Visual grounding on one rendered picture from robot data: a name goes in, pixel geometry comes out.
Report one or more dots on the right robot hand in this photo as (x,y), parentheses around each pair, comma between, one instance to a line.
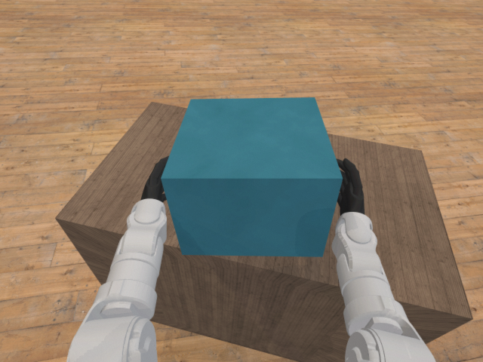
(351,196)

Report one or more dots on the robot left upper arm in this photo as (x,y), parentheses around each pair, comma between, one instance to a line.
(124,339)

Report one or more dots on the left robot hand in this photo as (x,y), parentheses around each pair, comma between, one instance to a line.
(154,188)

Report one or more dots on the robot right upper arm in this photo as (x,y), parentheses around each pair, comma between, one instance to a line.
(372,345)

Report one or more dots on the robot left forearm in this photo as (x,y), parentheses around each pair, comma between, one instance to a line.
(130,287)

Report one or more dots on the robot right forearm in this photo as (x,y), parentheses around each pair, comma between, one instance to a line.
(368,299)

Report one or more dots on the pedestal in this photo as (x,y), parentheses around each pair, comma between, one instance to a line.
(288,306)

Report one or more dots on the carton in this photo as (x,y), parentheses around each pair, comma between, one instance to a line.
(252,177)

